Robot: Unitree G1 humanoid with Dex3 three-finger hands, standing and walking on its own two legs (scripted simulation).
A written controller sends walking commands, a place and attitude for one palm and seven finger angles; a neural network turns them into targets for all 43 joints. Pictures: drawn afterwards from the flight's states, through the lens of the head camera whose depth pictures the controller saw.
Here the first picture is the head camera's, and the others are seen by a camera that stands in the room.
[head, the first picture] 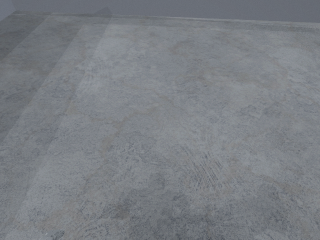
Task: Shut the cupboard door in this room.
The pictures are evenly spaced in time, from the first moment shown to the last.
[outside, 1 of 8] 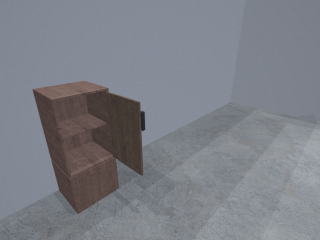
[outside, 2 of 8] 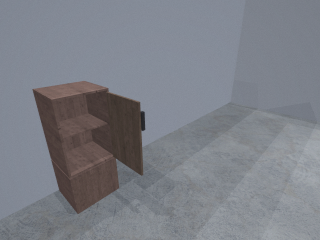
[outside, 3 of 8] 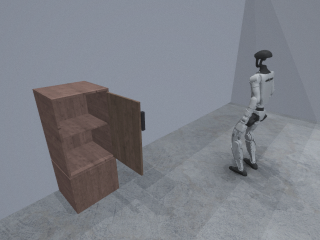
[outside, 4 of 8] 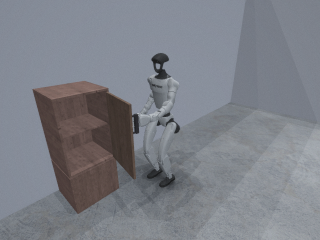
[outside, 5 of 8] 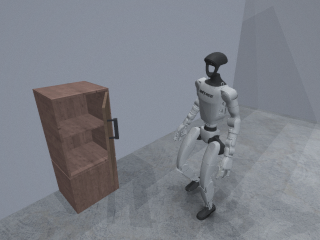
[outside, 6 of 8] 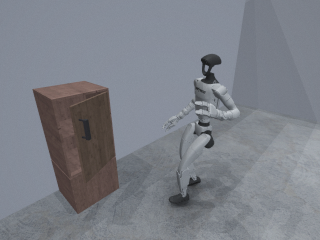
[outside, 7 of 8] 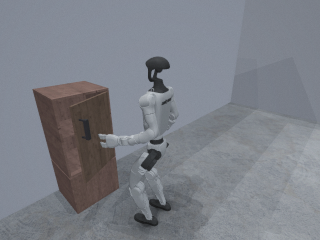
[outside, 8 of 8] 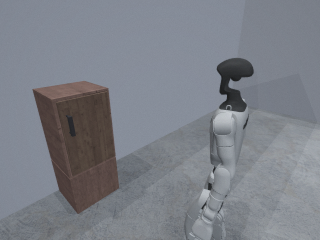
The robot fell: no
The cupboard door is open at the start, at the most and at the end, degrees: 90 90 0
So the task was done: yes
